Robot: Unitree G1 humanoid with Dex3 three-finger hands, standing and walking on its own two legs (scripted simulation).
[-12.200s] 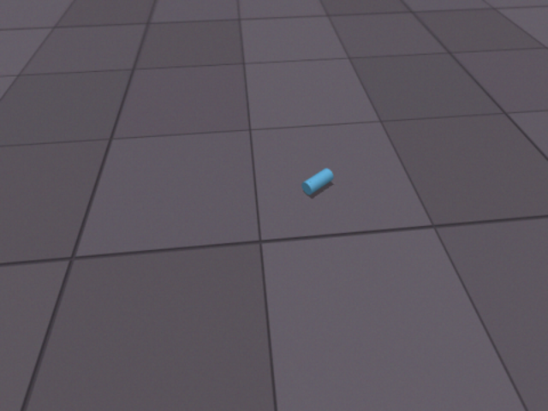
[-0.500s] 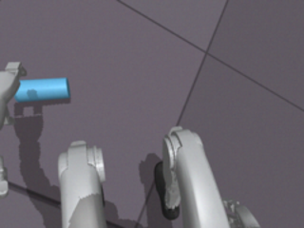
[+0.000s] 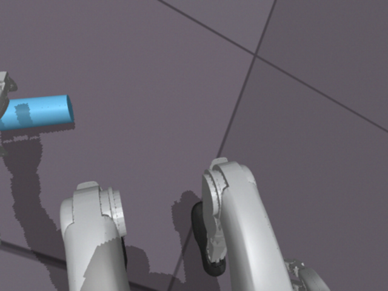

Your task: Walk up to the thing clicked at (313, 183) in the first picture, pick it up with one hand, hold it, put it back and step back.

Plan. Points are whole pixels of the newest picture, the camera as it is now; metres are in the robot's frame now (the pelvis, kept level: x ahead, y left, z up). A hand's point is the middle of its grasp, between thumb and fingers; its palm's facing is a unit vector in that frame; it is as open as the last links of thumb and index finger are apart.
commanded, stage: rise first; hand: left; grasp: from above
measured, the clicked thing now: (35, 112) +0.51 +0.30 -0.30
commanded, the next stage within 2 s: approach in 1.54 s
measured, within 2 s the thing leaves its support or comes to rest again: neither
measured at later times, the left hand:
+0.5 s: hand out of the picture +0.46 +0.33 -0.19, palm faces -0.47 -0.07 -0.88, open 14.1 cm
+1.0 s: hand out of the picture +0.46 +0.33 -0.19, palm faces -0.47 -0.06 -0.88, open 14.1 cm
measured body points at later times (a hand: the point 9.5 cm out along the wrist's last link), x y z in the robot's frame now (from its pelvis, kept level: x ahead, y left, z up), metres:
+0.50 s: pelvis +0.00 +0.00 -0.01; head +0.25 +0.09 +0.35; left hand +0.48 +0.33 -0.14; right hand +0.05 -0.27 -0.10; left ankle +0.07 +0.13 -0.30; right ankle +0.10 -0.13 -0.30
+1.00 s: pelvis +0.00 +0.01 -0.01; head +0.25 +0.10 +0.35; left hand +0.48 +0.33 -0.14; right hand +0.04 -0.26 -0.10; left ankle +0.07 +0.13 -0.30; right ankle +0.10 -0.13 -0.30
